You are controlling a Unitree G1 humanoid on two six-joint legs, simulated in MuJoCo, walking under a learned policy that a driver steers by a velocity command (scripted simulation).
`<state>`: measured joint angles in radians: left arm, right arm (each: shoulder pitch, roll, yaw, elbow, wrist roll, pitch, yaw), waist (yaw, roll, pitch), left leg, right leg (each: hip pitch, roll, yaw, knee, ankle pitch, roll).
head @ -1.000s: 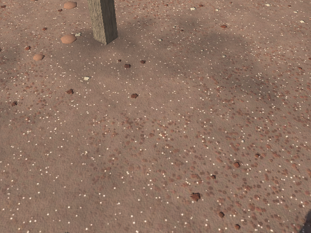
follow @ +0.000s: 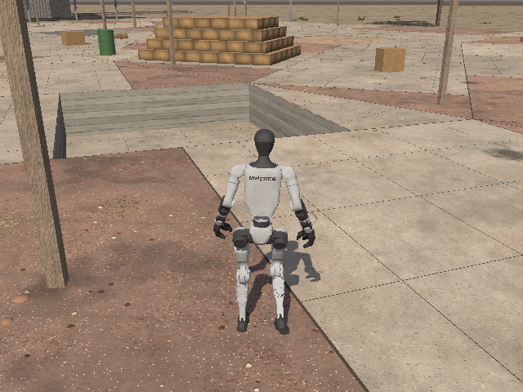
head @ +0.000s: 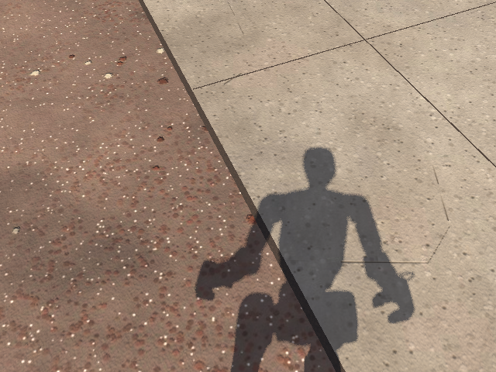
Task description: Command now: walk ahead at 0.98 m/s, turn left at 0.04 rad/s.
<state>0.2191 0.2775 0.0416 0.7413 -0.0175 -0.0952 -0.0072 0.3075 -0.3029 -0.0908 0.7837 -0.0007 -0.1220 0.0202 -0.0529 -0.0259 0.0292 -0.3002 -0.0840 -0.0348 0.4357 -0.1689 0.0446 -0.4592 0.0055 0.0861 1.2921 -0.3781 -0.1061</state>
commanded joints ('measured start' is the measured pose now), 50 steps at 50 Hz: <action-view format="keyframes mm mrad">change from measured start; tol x32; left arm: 1 -40 -26 -25 -128 12 -33 -3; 35 198 18 -7 -104 28 -55 8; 50 -320 44 -21 -220 1 -48 -10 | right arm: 1 13 0 22 -38 20 -12 10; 13 217 69 72 -135 75 -7 -15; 29 -284 -20 47 -264 35 73 66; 34 285 -256 -65 -107 60 109 28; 50 124 -95 22 -61 22 10 -11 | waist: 1 70 66 3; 11 195 47 -73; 13 200 -392 -352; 28 77 47 127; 36 -74 255 -407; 50 -88 90 92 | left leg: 1 103 249 -475 -273 -192 237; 9 -172 196 -337 -187 -140 135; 15 -747 146 -86 1077 -182 12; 32 -22 15 243 387 45 135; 35 782 265 -568 127 -132 412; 37 640 344 -850 -224 -526 363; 43 -48 141 -358 -234 -95 283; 50 57 151 -149 -267 53 189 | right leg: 1 -210 -106 53 -155 -17 13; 11 552 -38 -22 -712 235 78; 13 918 -465 762 -974 -361 -122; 27 366 -228 -278 -1171 418 28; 32 515 -274 -330 -696 1498 42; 33 348 -253 -306 -391 1449 46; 35 -325 54 -94 385 -228 112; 50 -63 -72 -115 -738 686 108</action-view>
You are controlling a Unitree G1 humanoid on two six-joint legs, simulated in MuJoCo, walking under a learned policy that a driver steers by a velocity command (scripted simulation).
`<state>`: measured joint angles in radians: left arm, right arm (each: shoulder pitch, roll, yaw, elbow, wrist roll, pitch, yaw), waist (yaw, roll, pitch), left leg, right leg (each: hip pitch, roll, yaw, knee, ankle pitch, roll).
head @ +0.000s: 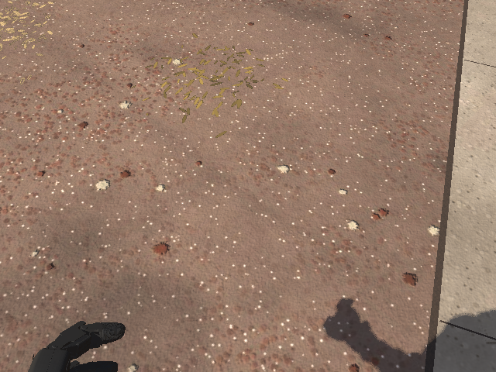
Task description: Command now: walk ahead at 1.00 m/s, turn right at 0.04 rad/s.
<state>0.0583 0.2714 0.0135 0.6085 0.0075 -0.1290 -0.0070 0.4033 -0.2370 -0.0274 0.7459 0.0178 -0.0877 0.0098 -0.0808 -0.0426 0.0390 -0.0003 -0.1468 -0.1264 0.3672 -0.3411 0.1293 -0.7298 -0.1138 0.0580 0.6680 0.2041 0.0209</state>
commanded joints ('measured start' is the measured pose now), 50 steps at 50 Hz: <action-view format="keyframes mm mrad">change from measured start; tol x32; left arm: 1 -189 63 13 -98 -36 -16 -19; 8 500 219 84 39 -37 20 -35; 50 228 67 44 -13 1 174 11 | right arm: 1 43 -163 -41 -4 1 -23 0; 25 -466 -145 -16 -235 -23 -13 -12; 50 -284 -172 -42 -53 5 79 0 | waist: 1 -70 105 98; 7 226 187 -182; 9 135 -387 -369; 13 110 165 -97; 27 69 -100 -147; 30 133 308 -470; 50 115 165 -155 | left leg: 1 -140 246 -53 -195 271 97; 7 161 311 91 373 1449 -1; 8 -81 255 121 755 1199 -37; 9 -635 13 44 1191 -77 -163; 10 -714 18 -56 1228 -157 -131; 26 -325 21 -28 73 438 -178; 30 340 633 -578 106 1044 182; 34 -89 403 -265 -18 405 82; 50 -300 369 45 -38 231 78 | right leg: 1 144 50 -86 -156 73 -40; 7 448 188 -161 -90 -206 -174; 10 1256 -162 788 -295 -322 -417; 19 427 126 242 -310 475 -240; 27 503 185 420 -90 -90 -57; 30 170 305 213 557 -1003 19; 32 90 159 120 723 -790 80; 50 576 116 -80 -205 -444 -38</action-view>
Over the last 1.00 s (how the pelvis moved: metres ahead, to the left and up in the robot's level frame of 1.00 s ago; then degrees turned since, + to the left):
0.77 0.21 0.00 44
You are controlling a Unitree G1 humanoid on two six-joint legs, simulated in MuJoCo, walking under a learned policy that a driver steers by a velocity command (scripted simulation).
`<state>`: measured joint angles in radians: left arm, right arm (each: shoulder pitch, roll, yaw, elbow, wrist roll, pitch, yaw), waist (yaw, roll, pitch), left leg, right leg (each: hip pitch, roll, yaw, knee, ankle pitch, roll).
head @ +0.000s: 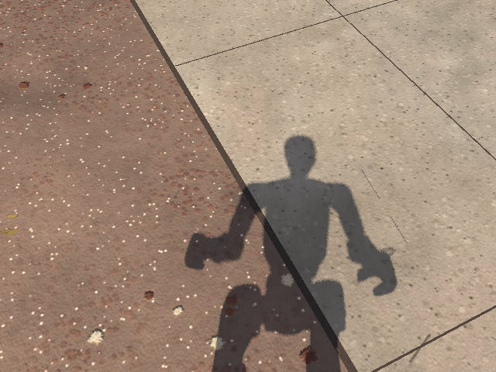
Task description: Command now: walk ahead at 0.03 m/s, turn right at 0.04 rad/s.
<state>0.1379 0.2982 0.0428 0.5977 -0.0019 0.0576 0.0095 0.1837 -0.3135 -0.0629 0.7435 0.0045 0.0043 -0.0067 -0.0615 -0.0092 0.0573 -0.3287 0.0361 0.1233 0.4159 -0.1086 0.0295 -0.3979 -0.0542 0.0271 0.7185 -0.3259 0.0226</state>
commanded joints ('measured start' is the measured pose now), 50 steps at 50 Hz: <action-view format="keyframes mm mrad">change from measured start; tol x32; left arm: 1 165 57 17 10 15 -12 -5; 50 -90 100 16 -33 -36 -169 -83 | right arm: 1 -10 -52 11 -24 23 -19 28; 50 167 -195 -36 -81 -11 -67 -1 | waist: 1 94 124 -173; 3 33 -235 -148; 20 48 -134 -134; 23 26 412 -161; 50 43 133 -55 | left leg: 1 -51 144 -188 -56 -50 100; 8 -302 -12 -158 822 -329 -121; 20 -48 3 -1 210 -183 -24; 23 438 281 -590 28 707 266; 26 388 267 -707 -181 -565 282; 28 255 218 -664 -235 -631 235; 46 472 273 -356 -260 -176 171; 50 390 213 -154 -89 593 111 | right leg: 1 377 41 -22 -356 142 -66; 3 303 -343 287 -389 276 -252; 19 316 -332 -94 -289 524 -189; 24 -388 29 9 557 -384 71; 36 -224 44 3 -20 299 57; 46 -499 -30 -11 -88 206 -80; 50 -153 74 -149 -56 155 -150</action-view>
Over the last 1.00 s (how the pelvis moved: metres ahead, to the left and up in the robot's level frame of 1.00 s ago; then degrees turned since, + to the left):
0.51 -0.11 0.00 -46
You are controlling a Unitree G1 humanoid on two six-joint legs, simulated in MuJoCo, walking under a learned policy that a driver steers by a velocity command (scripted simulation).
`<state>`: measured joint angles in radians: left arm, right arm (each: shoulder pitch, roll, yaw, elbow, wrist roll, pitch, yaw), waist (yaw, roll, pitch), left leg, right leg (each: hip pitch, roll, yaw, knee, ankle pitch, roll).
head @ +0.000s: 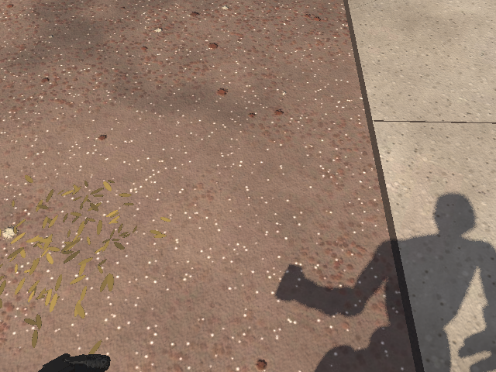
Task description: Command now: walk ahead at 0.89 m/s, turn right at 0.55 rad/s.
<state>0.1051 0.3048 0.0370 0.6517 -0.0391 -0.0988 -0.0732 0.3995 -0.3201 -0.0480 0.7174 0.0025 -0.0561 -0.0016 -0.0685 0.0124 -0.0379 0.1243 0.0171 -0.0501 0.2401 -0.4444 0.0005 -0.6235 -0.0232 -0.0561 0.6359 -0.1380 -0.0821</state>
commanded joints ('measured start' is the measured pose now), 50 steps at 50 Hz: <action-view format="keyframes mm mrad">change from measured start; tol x32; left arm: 1 110 125 44 -42 4 -6 8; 3 502 292 100 55 -6 9 32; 26 506 -50 -9 68 9 26 71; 30 31 53 -13 -29 41 -25 60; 50 48 62 35 -17 64 16 72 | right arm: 1 -72 -185 -46 -59 -14 -2 -13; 21 -546 -77 -17 -270 23 -109 15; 26 144 -242 -74 -68 9 -82 11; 50 2 -34 -37 -117 28 54 -17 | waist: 1 144 94 -66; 4 207 -327 -336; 13 65 -34 175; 24 -89 -201 -149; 26 -17 546 -510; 29 -79 19 -80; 35 106 33 126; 43 243 -21 -8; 45 151 -525 -285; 50 39 -171 64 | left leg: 1 -144 190 96 298 1192 110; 2 -374 161 113 591 1188 80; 4 -962 -92 -70 1216 -15 10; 18 -534 -61 15 307 651 -52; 24 -118 -16 22 294 461 45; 26 512 382 -814 174 -96 333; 39 -669 93 -342 -90 162 200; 46 -989 -18 -92 1221 -86 -43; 50 -839 110 -28 1101 -6 -48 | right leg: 1 329 105 -114 39 -7 -67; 4 1106 -251 956 -339 -739 -295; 15 232 24 371 -467 65 -175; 20 394 -18 467 -422 108 -105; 24 551 -40 408 73 744 -39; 27 -117 91 276 865 -314 28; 35 9 -71 203 268 -260 48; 43 797 -35 156 -41 39 64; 45 1016 -472 946 -276 -70 -148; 50 490 -315 279 -293 453 -95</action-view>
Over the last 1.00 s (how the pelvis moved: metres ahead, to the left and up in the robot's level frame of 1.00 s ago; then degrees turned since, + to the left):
0.22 0.08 -0.02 27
